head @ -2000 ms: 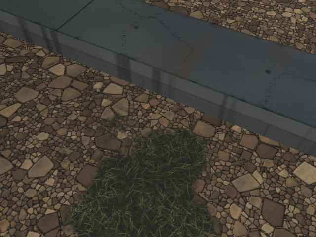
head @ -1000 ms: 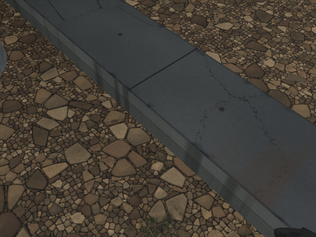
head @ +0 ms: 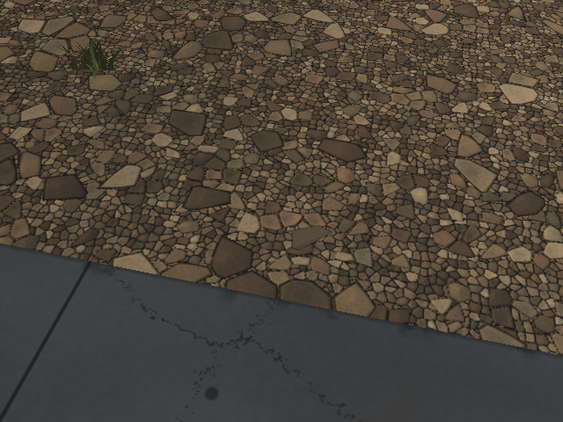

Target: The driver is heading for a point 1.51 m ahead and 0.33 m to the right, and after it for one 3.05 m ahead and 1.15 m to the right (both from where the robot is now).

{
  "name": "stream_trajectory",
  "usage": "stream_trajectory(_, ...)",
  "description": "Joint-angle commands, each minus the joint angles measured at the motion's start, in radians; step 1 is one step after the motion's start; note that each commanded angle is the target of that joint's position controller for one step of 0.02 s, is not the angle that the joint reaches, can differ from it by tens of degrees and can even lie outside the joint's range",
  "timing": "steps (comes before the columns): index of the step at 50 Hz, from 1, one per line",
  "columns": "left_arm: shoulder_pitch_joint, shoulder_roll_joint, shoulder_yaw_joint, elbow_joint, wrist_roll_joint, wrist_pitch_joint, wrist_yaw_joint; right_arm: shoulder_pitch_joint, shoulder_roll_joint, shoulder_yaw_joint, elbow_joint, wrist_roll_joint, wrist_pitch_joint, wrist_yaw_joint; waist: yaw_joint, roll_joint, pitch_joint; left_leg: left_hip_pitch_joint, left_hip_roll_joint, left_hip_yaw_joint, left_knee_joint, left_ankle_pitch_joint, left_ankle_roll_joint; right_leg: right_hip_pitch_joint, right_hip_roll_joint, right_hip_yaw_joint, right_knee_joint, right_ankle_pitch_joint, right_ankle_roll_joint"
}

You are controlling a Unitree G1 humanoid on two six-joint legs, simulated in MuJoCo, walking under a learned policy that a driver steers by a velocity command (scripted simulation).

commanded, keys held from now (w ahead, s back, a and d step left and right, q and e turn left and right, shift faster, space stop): w+e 0.46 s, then w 0.54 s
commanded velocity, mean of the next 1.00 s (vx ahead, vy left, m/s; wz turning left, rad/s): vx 0.50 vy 0.00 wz -0.40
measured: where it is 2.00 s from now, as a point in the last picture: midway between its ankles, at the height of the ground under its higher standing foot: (415, 204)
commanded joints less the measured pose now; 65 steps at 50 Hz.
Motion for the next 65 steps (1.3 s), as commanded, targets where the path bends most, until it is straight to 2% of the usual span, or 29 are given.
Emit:
stream_trajectory(1,-0.058,0.041,0.004,-0.130,0.008,-0.001,-0.003,0.095,-0.113,-0.025,-0.022,-0.006,0.016,-0.026,-0.032,0.158,0.083,0.226,0.334,-0.410,-0.315,-0.279,0.168,-0.507,-0.098,-0.014,0.448,0.030,0.030)
stream_trajectory(7,-0.209,-0.148,-0.092,-0.222,-0.005,0.006,-0.006,0.290,-0.020,0.017,0.156,-0.013,0.038,-0.018,-0.036,0.101,0.127,0.292,0.394,-0.206,-0.319,-0.169,0.124,-0.980,-0.076,0.016,1.028,0.051,-0.012)
stream_trajectory(11,-0.312,-0.152,-0.123,-0.292,0.010,-0.001,-0.026,0.221,-0.044,0.034,0.181,-0.009,0.039,-0.020,0.014,0.104,0.131,0.010,0.244,0.014,-0.371,-0.100,0.084,-0.785,-0.125,-0.114,0.577,0.297,0.010)
stream_trajectory(13,-0.413,-0.171,-0.149,-0.362,0.015,-0.009,-0.042,0.293,-0.141,0.009,0.213,0.016,0.042,-0.048,-0.008,0.189,0.040,0.078,0.303,0.017,-0.563,0.018,0.132,-0.597,-0.190,-0.191,0.361,0.189,-0.010)
stream_trajectory(15,-0.398,-0.105,-0.121,-0.332,0.004,-0.024,-0.053,0.301,-0.153,0.017,0.243,0.051,0.033,-0.041,0.017,0.215,-0.050,0.133,0.287,0.140,-0.521,0.885,0.134,-0.176,-0.107,-0.349,0.044,0.090,-0.106)
stream_trajectory(17,-0.228,-0.017,-0.069,-0.280,0.010,-0.022,-0.066,0.287,-0.294,-0.012,0.225,0.031,0.047,-0.047,0.124,0.335,-0.219,0.457,0.360,0.140,-0.220,1.870,0.138,-0.089,-0.003,-0.357,-0.070,-0.052,-0.164)
stream_trajectory(18,-0.099,0.058,-0.038,-0.246,0.001,-0.018,-0.077,0.236,-0.307,-0.022,0.201,0.028,0.060,-0.046,0.189,0.352,-0.284,0.559,0.359,0.133,-0.017,1.909,0.118,0.000,0.035,-0.274,-0.311,-0.031,-0.205)
stream_trajectory(19,0.066,0.151,0.004,-0.198,-0.002,-0.010,-0.086,0.231,-0.303,-0.030,0.167,0.017,0.042,-0.053,0.249,0.280,-0.373,0.348,0.355,0.055,0.269,1.656,0.108,0.319,-0.023,0.063,-0.465,0.026,-0.261)
stream_trajectory(20,0.121,0.284,0.038,-0.128,0.003,-0.002,-0.077,0.210,-0.120,0.004,0.072,-0.002,0.001,-0.008,0.144,-0.298,-0.454,-0.132,0.033,-0.022,0.709,0.206,0.030,0.600,-0.265,0.817,-0.924,-0.174,-0.442)
stream_trajectory(21,0.164,0.220,0.023,-0.101,0.033,0.001,-0.042,0.177,-0.146,-0.027,0.101,-0.008,-0.054,0.044,0.148,-0.171,-0.503,-0.310,-0.036,-0.276,1.198,0.012,0.032,0.634,-0.374,1.152,-1.164,-0.270,-0.417)
stream_trajectory(22,0.167,0.141,-0.003,-0.034,0.029,-0.026,-0.045,0.086,-0.139,-0.042,0.055,0.026,-0.067,0.066,0.118,-0.056,-0.256,-0.483,-0.012,-0.258,1.324,-0.017,0.050,0.485,-0.373,0.993,-1.158,-0.104,-0.342)
stream_trajectory(24,0.110,-0.001,-0.033,0.080,0.031,-0.043,-0.073,-0.051,0.000,0.015,-0.036,0.015,-0.070,0.045,0.011,0.082,0.055,-0.607,0.052,-0.158,1.427,-0.027,0.104,0.207,-0.251,0.550,-1.024,0.098,-0.245)
stream_trajectory(26,0.015,-0.105,-0.053,0.122,0.036,-0.051,-0.082,0.100,0.060,0.057,-0.028,0.031,-0.046,0.049,-0.102,0.024,0.062,-0.534,0.093,-0.155,1.386,0.046,0.108,0.072,-0.153,0.237,-0.984,0.252,-0.184)
stream_trajectory(28,-0.040,-0.080,-0.045,0.117,0.024,-0.061,-0.080,0.105,0.018,0.060,-0.023,0.037,-0.034,0.039,-0.129,0.064,0.069,-0.539,0.118,-0.122,1.151,0.091,0.089,0.049,-0.111,0.097,-1.039,0.320,-0.192)
stream_trajectory(30,-0.023,-0.032,-0.040,0.133,0.024,-0.084,-0.072,-0.005,-0.032,0.054,-0.068,-0.004,-0.029,0.028,-0.104,0.037,0.044,-0.436,0.111,-0.031,0.853,0.206,0.055,-0.007,-0.077,0.043,-1.142,0.467,-0.186)
stream_trajectory(32,0.083,0.010,-0.031,0.172,0.025,-0.089,-0.048,-0.100,-0.028,0.053,-0.089,-0.008,-0.033,0.018,-0.034,-0.023,-0.001,-0.412,0.097,0.019,0.638,0.319,0.019,0.103,-0.100,0.035,-1.206,0.539,-0.193)
stream_trajectory(35,0.243,0.045,-0.022,0.212,0.015,-0.097,-0.021,-0.268,-0.020,0.049,-0.122,0.029,-0.038,0.027,0.077,-0.029,-0.008,-0.448,0.087,0.014,0.317,0.382,0.001,0.360,-0.176,0.092,-1.270,0.590,-0.168)
stream_trajectory(39,0.292,0.065,-0.018,0.230,0.014,-0.083,-0.012,-0.385,-0.034,0.034,-0.154,0.052,-0.048,0.061,0.121,-0.052,0.044,-0.502,0.074,-0.003,0.052,0.331,0.004,0.621,-0.263,0.136,-1.261,0.610,-0.165)
stream_trajectory(43,0.273,0.090,-0.008,0.239,0.016,-0.059,-0.006,-0.371,-0.048,0.021,-0.148,0.046,-0.062,0.084,0.094,-0.060,0.053,-0.328,0.035,0.010,-0.084,0.279,0.030,0.680,-0.284,0.099,-1.185,0.861,-0.173)
stream_trajectory(46,0.232,0.124,0.008,0.228,0.033,-0.042,-0.007,-0.156,-0.122,-0.017,-0.089,0.039,-0.059,0.064,-0.019,-0.100,-0.077,0.000,-0.020,0.047,-0.132,0.219,0.078,0.685,-0.251,0.072,-0.926,1.294,-0.149)
stream_trajectory(47,0.187,0.121,0.005,0.205,0.047,-0.046,-0.012,0.025,-0.162,-0.030,-0.049,0.033,-0.054,0.050,-0.101,-0.102,-0.189,0.308,0.067,-0.032,-0.067,0.267,0.127,0.507,-0.232,0.073,-0.745,1.216,-0.139)
stream_trajectory(48,0.244,0.031,-0.018,0.173,0.059,-0.064,-0.019,0.198,-0.251,-0.054,-0.024,-0.005,-0.056,0.036,-0.111,0.105,-0.381,0.794,0.324,-0.374,0.000,0.329,0.266,0.103,-0.099,0.033,-0.371,0.802,-0.085)
stream_trajectory(49,0.330,-0.014,-0.044,0.205,0.041,-0.082,-0.025,0.229,-0.190,-0.041,0.006,0.007,-0.051,0.035,-0.091,0.315,-0.519,0.926,0.472,-0.729,-0.124,0.243,0.374,-0.087,0.014,0.062,-0.077,-0.020,-0.044)
stream_trajectory(50,0.242,0.102,-0.009,0.190,0.011,-0.098,-0.032,0.166,-0.125,-0.028,-0.002,0.020,-0.037,0.023,-0.096,0.216,-0.369,0.751,0.414,-0.666,-0.192,0.091,0.309,-0.157,-0.054,0.110,0.013,0.020,-0.058)
stream_trajectory(51,0.125,0.127,-0.003,0.150,-0.008,-0.108,-0.036,0.093,-0.108,-0.020,-0.011,0.022,-0.031,0.014,-0.073,0.136,-0.212,0.555,0.373,-0.510,-0.238,0.063,0.266,-0.166,-0.100,0.073,0.003,0.097,-0.061)
stream_trajectory(53,0.047,0.104,0.003,0.118,0.007,-0.105,-0.029,0.035,-0.092,-0.010,0.003,0.011,-0.043,0.025,-0.008,0.044,-0.053,0.305,0.292,-0.355,-0.333,0.193,0.243,-0.145,-0.160,0.014,-0.079,0.184,-0.055)
stream_trajectory(57,0.060,0.028,-0.009,0.109,0.015,-0.073,-0.018,0.048,-0.093,-0.011,0.049,0.026,-0.060,0.040,0.050,0.090,0.019,0.170,0.244,-0.236,-0.410,0.274,0.236,-0.181,-0.221,-0.020,-0.188,0.216,-0.031)
stream_trajectory(60,-0.058,0.028,-0.010,0.063,0.036,-0.076,-0.016,0.075,-0.135,-0.022,0.068,0.022,-0.061,0.036,0.025,0.081,0.042,0.089,0.186,-0.126,-0.419,0.386,0.210,-0.151,-0.221,-0.058,-0.434,0.413,-0.011)
stream_trajectory(65,-0.259,0.018,-0.016,0.008,0.016,-0.088,-0.036,0.196,-0.172,-0.033,0.112,0.045,-0.046,0.023,-0.060,0.086,0.042,0.201,0.207,-0.110,-0.405,0.340,0.170,-0.064,-0.160,-0.081,-0.791,0.624,-0.021)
